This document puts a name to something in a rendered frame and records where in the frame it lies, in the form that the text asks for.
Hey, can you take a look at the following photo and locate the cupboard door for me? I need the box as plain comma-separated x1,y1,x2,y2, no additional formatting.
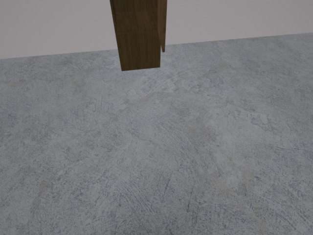
157,0,167,52

